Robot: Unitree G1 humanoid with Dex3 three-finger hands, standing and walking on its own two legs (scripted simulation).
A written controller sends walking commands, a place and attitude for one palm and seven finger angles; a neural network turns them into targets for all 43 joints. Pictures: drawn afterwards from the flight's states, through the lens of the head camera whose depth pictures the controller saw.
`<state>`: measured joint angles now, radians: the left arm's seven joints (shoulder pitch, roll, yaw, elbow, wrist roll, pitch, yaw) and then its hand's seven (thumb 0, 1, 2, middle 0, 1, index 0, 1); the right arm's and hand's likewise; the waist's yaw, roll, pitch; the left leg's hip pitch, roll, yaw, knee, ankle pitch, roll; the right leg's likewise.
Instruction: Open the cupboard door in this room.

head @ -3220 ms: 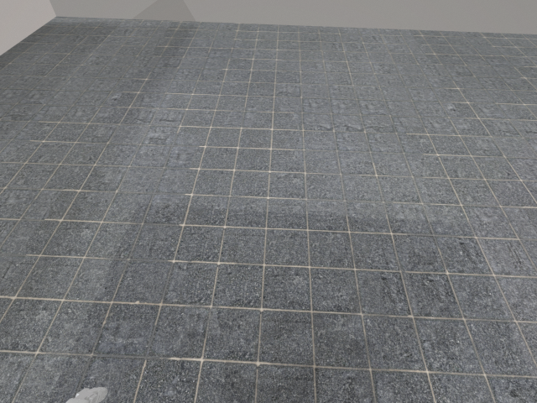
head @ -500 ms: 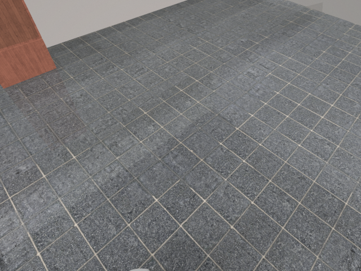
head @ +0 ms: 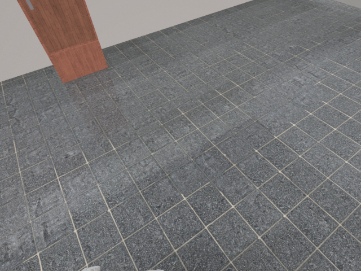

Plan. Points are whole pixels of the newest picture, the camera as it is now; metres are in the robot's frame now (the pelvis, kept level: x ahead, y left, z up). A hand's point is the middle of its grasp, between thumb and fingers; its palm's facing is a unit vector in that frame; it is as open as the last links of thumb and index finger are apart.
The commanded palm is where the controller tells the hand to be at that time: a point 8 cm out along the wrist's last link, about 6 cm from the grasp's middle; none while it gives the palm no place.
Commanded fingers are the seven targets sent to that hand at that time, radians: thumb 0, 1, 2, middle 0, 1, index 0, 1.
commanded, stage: turn or walk to find it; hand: left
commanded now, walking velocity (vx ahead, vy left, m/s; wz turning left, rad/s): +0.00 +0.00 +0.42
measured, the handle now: out of the picture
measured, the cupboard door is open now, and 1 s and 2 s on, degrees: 0 0 0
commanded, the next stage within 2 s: stand and wait in 0.30 s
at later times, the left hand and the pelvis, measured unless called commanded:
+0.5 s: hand out of the picture -0.05 +0.26 -0.18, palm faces +0.23 -0.94 -0.24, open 7.4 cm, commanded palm none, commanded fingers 0.00 0.90 0.90 -0.20 -0.30 -0.20 -0.30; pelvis -0.02 +0.05 +0.00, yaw +10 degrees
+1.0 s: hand out of the picture -0.05 +0.20 -0.17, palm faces +0.23 -0.95 -0.20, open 7.3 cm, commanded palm none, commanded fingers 0.00 0.90 0.90 -0.20 -0.30 -0.20 -0.30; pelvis -0.03 +0.03 +0.01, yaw +12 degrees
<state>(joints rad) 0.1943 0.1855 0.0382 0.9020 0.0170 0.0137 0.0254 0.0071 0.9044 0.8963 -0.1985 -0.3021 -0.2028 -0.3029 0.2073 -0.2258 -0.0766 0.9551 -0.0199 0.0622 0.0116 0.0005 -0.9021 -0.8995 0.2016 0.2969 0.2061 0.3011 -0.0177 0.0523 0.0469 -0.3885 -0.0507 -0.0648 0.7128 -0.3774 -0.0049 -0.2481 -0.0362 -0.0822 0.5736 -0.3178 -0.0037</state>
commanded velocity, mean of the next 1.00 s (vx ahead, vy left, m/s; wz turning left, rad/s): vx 0.00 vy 0.00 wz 0.16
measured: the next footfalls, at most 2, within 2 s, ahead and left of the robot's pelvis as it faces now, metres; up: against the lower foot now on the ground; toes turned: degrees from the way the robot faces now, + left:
left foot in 0.36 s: +0.00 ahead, +0.15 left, +0.00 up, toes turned +15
right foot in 0.74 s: +0.03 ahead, -0.08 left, +0.00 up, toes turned +7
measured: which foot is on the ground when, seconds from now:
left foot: up 0.00-0.34, down 0.36-1.00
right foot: down 0.00-0.36, up 0.38-0.72, down 0.74-1.00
